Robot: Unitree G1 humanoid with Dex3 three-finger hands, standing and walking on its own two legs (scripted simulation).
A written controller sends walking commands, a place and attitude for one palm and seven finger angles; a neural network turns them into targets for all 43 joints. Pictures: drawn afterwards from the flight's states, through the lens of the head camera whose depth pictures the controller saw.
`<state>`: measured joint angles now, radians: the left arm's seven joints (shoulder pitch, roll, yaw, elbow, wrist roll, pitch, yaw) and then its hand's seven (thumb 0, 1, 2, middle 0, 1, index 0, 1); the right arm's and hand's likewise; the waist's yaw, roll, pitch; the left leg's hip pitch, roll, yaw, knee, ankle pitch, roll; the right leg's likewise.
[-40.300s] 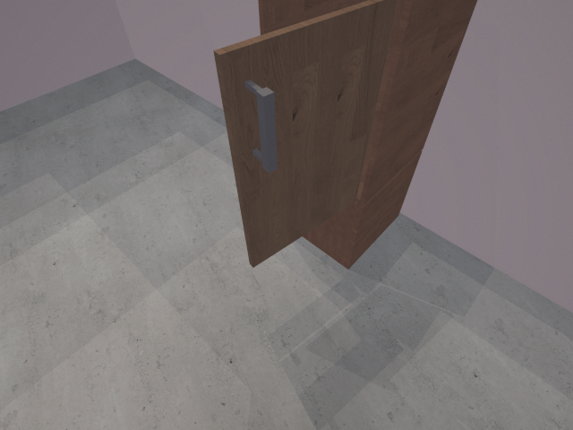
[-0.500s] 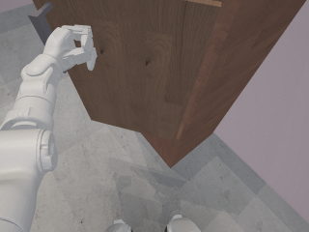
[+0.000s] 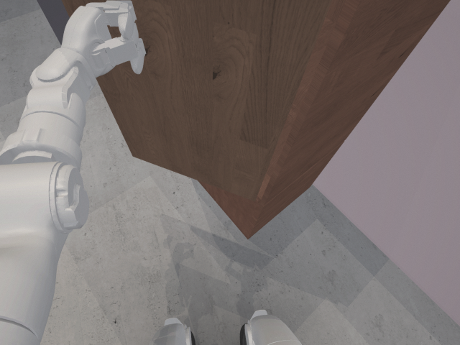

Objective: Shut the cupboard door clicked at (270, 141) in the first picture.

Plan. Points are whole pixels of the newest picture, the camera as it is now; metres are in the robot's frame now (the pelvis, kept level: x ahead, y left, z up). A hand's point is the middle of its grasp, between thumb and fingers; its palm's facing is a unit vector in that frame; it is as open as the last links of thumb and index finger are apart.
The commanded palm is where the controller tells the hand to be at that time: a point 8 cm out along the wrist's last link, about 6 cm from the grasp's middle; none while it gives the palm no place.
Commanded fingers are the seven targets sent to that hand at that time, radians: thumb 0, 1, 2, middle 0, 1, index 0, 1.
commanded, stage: pull the fist back off the door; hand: left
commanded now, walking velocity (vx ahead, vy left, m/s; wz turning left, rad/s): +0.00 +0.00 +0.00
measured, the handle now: (74, 27) +0.60 +0.18 +0.16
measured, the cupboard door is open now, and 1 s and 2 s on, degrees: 30 26 26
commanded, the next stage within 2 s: draw the hand back to the body in 0.82 s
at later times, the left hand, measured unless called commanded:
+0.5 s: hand (140, 60) +0.52 +0.08 +0.16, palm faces -0.01 -1.00 +0.00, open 3.1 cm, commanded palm +0.47 +0.13 +0.16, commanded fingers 0.00 0.90 0.90 -1.30 -1.50 -1.30 -1.50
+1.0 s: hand (136, 91) +0.45 +0.08 +0.17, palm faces -0.02 -1.00 +0.01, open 3.1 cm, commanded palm +0.41 +0.14 +0.16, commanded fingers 0.00 0.90 0.90 -1.30 -1.50 -1.30 -1.50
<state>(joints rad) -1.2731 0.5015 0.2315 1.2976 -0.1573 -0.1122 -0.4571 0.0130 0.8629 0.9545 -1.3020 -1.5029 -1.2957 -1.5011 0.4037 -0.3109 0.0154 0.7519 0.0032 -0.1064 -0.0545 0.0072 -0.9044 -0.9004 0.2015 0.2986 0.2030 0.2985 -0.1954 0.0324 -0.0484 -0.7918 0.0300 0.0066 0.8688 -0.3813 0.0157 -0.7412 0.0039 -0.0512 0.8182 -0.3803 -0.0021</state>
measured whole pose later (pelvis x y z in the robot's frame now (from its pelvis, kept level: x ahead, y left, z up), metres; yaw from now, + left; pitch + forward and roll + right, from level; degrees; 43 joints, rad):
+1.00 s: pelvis +0.00 -0.02 +0.03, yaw +0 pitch +5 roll +0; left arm -0.73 0.17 0.14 0.83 -0.15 -0.16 -0.01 0.02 0.90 0.90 -1.30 -1.50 -1.30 -1.50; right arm 0.25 -0.25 0.02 0.65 0.05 -0.05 -0.01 0.01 -0.91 -0.90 0.20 0.30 0.20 0.30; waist -0.05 0.04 -0.05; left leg -0.43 0.02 0.02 0.66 -0.32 0.00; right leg -0.41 0.00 -0.04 0.66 -0.34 -0.02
